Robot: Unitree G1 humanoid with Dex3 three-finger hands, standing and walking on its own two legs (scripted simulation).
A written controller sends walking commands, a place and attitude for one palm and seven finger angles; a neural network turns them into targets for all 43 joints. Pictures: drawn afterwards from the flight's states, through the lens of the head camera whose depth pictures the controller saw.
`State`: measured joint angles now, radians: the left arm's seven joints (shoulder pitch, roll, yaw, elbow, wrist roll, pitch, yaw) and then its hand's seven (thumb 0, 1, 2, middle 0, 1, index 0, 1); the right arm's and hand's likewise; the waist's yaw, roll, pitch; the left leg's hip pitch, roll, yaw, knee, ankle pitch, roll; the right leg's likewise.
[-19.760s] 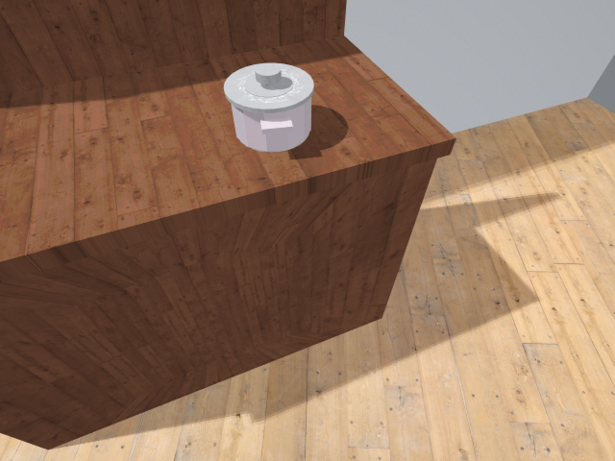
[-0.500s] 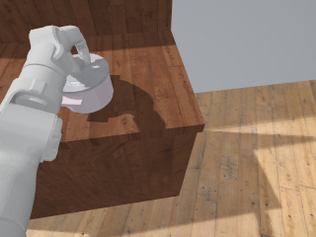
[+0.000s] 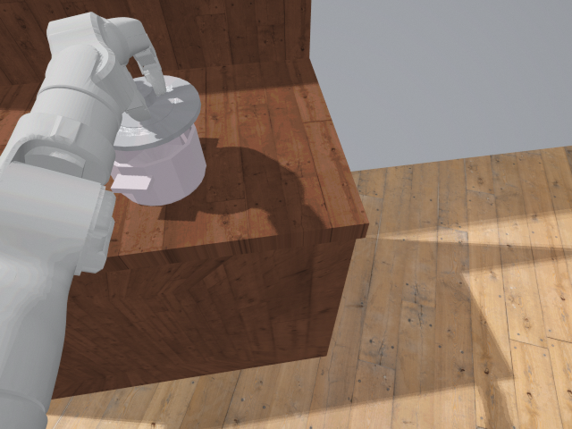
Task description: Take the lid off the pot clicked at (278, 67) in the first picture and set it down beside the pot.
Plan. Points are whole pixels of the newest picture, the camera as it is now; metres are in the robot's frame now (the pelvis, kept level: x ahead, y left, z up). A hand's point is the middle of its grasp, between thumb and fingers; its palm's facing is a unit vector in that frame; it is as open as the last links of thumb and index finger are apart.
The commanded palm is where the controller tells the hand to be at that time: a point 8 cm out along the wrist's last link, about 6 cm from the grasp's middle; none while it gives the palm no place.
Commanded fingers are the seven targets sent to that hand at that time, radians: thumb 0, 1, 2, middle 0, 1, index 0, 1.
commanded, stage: lift the lid straight up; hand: left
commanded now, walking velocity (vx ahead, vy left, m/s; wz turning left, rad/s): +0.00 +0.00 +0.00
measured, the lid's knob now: (137, 95) +0.53 +0.16 +0.20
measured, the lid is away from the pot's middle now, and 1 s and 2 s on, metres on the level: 0.01 0.00 0.10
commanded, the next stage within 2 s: move the lid sideways beside the pot in 1.22 s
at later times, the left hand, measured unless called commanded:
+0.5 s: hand (106, 60) +0.51 +0.17 +0.26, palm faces -0.29 -0.19 -0.94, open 7.2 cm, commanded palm +0.50 +0.18 +0.34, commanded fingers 0.00 0.83 0.70 -0.87 -1.08 -0.84 -1.06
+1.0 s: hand (86, 22) +0.49 +0.17 +0.31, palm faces -0.21 -0.22 -0.95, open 7.2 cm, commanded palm +0.50 +0.18 +0.38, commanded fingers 0.00 0.83 0.70 -0.87 -1.08 -0.84 -1.06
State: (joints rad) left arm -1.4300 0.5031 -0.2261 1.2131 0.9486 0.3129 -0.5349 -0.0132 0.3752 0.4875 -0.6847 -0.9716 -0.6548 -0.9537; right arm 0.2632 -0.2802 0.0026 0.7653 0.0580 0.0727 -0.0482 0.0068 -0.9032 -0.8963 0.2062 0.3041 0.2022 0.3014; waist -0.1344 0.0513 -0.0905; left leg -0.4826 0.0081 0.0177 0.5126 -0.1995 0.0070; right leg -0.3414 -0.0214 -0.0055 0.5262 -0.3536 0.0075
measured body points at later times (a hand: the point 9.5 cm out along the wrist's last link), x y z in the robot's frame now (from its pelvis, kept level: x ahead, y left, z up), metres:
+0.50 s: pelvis +0.01 +0.00 +0.00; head +0.05 -0.02 +0.45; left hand +0.52 +0.18 +0.32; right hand +0.04 -0.28 -0.13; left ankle +0.03 +0.12 -0.73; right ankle -0.06 -0.12 -0.73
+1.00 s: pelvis +0.00 +0.00 +0.00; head +0.04 -0.02 +0.45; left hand +0.50 +0.18 +0.36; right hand +0.06 -0.27 -0.13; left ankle +0.03 +0.12 -0.73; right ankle -0.06 -0.12 -0.73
